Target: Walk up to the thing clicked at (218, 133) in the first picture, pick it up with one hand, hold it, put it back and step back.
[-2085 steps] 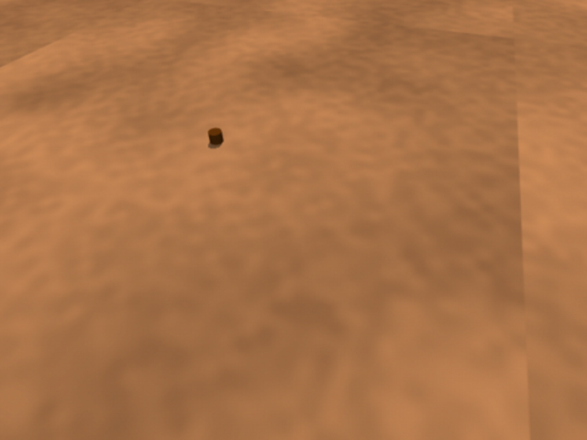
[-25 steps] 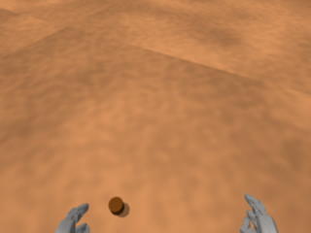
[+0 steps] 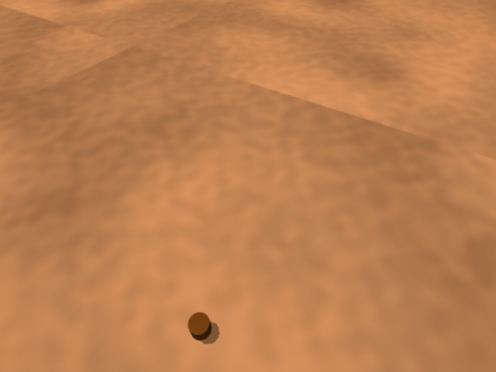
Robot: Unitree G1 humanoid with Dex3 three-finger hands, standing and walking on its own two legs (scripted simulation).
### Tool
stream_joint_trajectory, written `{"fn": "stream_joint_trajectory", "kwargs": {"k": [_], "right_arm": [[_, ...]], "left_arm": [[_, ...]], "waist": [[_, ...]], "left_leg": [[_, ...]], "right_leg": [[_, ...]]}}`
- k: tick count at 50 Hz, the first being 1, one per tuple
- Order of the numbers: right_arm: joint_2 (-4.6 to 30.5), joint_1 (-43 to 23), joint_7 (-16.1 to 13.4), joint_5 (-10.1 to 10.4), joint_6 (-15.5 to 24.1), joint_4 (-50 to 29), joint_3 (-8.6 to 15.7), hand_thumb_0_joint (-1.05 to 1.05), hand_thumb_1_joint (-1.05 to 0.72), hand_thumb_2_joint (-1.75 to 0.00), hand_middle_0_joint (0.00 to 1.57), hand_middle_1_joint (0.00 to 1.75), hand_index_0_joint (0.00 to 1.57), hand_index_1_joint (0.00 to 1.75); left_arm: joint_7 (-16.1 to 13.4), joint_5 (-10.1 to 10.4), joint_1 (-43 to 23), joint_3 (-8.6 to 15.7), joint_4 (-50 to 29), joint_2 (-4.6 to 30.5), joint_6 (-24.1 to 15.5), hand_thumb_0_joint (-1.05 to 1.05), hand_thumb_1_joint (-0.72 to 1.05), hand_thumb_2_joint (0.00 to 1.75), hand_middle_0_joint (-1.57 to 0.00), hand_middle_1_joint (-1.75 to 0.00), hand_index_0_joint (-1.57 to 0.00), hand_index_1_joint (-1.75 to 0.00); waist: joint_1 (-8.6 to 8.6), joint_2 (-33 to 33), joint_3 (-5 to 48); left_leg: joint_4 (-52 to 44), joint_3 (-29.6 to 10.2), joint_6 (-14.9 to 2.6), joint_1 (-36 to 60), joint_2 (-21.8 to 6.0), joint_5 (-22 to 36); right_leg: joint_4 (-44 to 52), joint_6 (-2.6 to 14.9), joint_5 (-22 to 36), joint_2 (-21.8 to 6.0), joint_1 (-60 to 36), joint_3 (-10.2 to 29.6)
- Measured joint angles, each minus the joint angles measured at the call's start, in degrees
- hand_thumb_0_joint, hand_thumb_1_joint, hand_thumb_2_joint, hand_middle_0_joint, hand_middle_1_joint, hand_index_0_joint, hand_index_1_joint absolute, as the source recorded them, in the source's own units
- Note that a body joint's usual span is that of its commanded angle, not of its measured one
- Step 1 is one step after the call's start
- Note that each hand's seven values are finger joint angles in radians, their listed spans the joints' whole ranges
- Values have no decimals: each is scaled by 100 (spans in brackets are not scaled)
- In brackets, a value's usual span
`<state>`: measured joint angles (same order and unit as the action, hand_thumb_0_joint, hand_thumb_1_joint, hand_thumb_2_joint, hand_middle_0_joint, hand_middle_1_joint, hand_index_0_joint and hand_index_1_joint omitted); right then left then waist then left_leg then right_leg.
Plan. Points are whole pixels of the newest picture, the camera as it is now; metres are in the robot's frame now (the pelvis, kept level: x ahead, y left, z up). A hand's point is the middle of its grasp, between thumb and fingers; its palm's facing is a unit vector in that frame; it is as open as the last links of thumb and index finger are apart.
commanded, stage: stand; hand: left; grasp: from above
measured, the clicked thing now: (200, 326) +0.44 +0.24 -0.73
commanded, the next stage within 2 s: none
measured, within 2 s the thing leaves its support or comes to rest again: neither
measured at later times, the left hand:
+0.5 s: hand out of the picture +0.04 +0.23 -0.15, palm faces +0.03 -0.94 -0.33, open 7.4 cm
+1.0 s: hand out of the picture +0.07 +0.22 -0.14, palm faces +0.01 -0.94 -0.33, open 7.4 cm
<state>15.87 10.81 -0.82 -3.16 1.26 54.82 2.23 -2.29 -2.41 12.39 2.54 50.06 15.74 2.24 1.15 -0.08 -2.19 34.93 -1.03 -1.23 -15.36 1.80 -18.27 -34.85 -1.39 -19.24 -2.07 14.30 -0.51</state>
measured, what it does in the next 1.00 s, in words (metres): stands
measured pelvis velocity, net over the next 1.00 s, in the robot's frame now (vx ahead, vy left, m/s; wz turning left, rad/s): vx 0.00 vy -0.01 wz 0.01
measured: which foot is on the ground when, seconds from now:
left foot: down 0.00-1.00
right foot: down 0.00-1.00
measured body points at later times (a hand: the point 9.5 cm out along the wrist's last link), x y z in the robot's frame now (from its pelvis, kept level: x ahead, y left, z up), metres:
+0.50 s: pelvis -0.01 +0.00 +0.02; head -0.01 -0.01 +0.47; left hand +0.04 +0.28 -0.12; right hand +0.06 -0.28 -0.12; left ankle +0.01 +0.11 -0.73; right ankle -0.01 -0.13 -0.73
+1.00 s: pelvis +0.00 -0.01 +0.02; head +0.01 -0.02 +0.47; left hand +0.07 +0.27 -0.12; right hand +0.07 -0.30 -0.12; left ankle +0.01 +0.11 -0.73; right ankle -0.01 -0.14 -0.73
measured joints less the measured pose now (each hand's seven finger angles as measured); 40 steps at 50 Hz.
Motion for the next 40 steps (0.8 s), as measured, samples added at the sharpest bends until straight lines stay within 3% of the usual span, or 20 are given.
{"fn": "stream_joint_trajectory", "kwargs": {"k": [15, 40], "right_arm": [[-51, -169, -29, 124, -98, 747, -34, 1, -90, -90, 20, 30, 20, 30], [132, -306, 19, 163, -107, 1061, -97, 1, -91, -90, 20, 30, 20, 30]], "left_arm": [[12, 47, -164, -69, 1189, -7, -140, 0, 91, 89, -20, -30, -20, -30], [63, 90, -465, -110, 1580, 102, -224, 0, 91, 89, -20, -30, -20, -30]], "waist": [[-6, 28, -121], [-82, 71, -130]], "left_leg": [[-1132, -60, 11, 803, 10, 603], [-1553, -101, 122, 977, -115, 805]], "right_leg": [[1153, -21, 597, -15, -829, -63], [1591, 80, 810, 109, -1007, -101]]}}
